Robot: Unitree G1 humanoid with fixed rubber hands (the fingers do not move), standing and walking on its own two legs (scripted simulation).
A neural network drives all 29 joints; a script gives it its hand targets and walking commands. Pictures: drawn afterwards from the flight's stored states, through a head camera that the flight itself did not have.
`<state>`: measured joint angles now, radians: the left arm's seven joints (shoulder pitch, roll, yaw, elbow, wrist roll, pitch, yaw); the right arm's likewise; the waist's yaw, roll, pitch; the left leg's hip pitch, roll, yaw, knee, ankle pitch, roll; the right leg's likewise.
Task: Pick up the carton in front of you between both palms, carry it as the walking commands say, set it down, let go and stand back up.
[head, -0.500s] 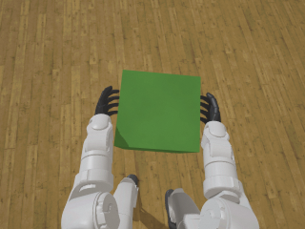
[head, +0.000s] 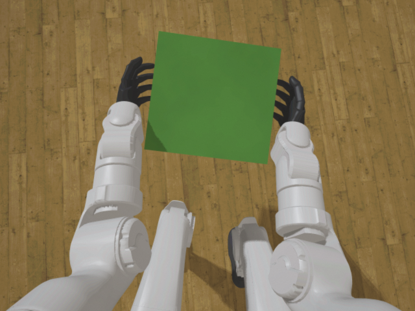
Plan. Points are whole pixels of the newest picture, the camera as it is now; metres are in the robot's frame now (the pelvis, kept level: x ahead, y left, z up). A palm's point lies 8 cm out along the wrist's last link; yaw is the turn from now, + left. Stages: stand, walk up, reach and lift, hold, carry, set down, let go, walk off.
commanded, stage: set down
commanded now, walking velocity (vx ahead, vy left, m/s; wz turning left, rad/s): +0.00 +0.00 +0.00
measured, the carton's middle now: (209, 110) +0.48 +0.06 -0.18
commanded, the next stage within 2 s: none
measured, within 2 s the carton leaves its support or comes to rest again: rests again in 1.18 s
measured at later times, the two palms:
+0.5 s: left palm (141, 108) +0.48 +0.22 -0.24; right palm (261, 121) +0.49 -0.07 -0.23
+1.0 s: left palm (147, 110) +0.51 +0.23 -0.36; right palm (249, 125) +0.51 -0.07 -0.36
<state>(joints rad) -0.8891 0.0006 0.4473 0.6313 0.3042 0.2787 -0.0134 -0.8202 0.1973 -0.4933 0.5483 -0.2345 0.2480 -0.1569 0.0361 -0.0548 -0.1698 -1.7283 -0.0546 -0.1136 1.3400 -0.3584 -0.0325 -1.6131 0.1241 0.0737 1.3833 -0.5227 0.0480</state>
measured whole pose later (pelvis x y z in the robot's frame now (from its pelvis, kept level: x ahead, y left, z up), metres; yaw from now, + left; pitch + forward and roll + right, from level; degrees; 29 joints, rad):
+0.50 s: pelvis -0.03 +0.01 -0.12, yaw -4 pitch +46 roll -7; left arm -1.22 0.15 0.38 0.78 0.25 0.32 0.05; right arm -1.17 0.06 -0.51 0.73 -0.16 0.25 -0.20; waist 0.05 -0.07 -0.01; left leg -2.16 -0.10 -0.13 1.79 -0.42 -0.04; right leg -2.01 0.17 0.05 1.82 -0.62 0.10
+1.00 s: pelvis -0.03 +0.01 -0.19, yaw -6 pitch +41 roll -4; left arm -1.45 0.35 0.30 0.94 0.09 0.27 0.00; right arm -1.40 -0.06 -0.31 0.84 0.01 0.22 -0.26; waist 0.11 -0.08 0.31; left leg -2.25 -0.03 -0.09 2.06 -0.51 -0.03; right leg -2.13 0.24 0.06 2.10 -0.69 0.12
